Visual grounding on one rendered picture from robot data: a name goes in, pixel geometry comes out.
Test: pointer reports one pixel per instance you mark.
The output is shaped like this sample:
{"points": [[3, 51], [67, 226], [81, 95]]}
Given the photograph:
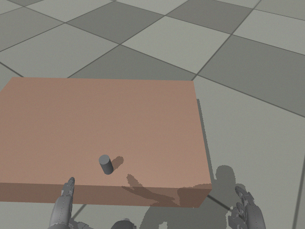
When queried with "can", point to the can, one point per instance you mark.
{"points": [[106, 164]]}

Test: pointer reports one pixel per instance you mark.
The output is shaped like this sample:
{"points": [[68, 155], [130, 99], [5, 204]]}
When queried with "left robot hand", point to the left robot hand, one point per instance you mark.
{"points": [[61, 213]]}

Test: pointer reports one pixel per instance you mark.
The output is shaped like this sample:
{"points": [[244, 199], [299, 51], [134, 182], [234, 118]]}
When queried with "right robot hand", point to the right robot hand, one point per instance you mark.
{"points": [[252, 215]]}

